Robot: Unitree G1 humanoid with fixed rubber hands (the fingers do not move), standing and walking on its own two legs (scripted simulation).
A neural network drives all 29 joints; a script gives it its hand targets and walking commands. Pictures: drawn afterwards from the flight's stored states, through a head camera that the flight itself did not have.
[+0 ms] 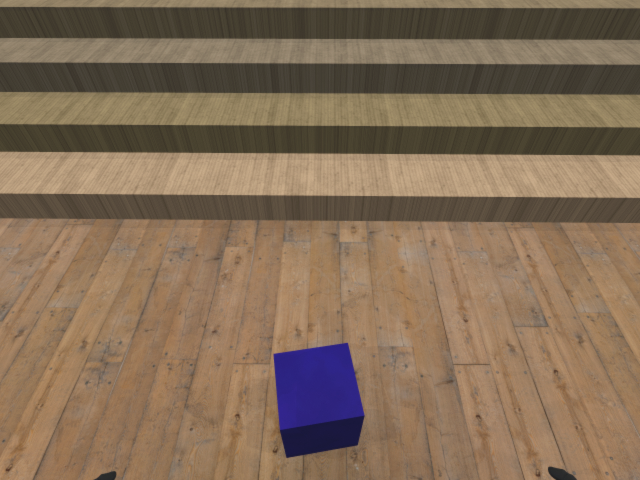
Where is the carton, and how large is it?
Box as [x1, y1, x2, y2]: [273, 343, 364, 457]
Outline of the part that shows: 347,343 273,354 279,425 286,457 357,444 364,415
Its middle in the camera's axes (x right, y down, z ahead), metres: -0.01 +0.46 +1.11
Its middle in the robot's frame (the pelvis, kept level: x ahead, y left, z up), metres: +0.47 +0.03 -0.66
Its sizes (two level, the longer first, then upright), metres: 0.210 0.200 0.250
